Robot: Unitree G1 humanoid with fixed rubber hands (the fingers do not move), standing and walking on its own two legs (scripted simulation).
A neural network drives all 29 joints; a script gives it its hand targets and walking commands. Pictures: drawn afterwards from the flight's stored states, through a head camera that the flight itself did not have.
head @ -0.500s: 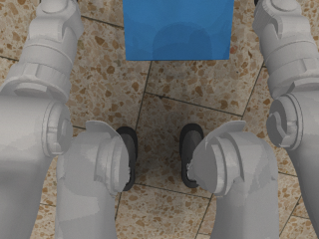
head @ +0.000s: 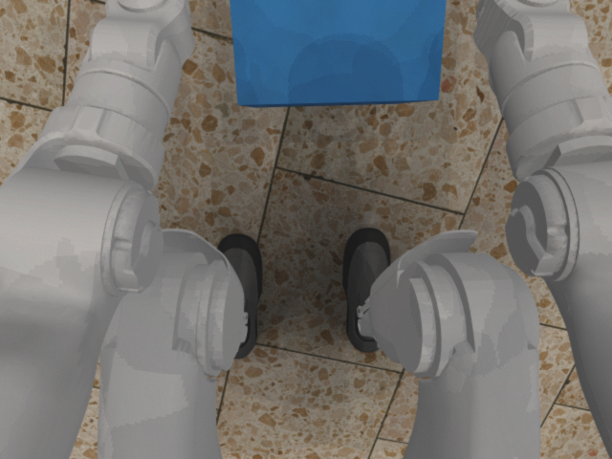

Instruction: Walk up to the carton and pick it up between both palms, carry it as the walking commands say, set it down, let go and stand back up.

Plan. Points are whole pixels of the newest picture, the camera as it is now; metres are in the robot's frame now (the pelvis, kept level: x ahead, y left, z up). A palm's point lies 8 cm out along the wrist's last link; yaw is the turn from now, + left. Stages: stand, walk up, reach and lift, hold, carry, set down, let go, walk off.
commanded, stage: reach and lift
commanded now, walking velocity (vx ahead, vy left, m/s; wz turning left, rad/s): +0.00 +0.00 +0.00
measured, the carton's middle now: out of the picture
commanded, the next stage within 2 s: none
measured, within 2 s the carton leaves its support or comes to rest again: leaves its support in 0.88 s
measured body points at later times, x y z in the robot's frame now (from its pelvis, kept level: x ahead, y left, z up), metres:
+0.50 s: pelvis +0.01 +0.00 -0.01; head +0.39 -0.02 +0.23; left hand +0.57 +0.13 -0.20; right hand +0.57 -0.18 -0.20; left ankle +0.11 +0.11 -0.32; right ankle +0.11 -0.10 -0.32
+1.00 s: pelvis +0.00 +0.00 +0.00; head +0.37 -0.01 +0.25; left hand +0.56 +0.14 -0.17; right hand +0.56 -0.16 -0.17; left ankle +0.11 +0.11 -0.32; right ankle +0.11 -0.11 -0.32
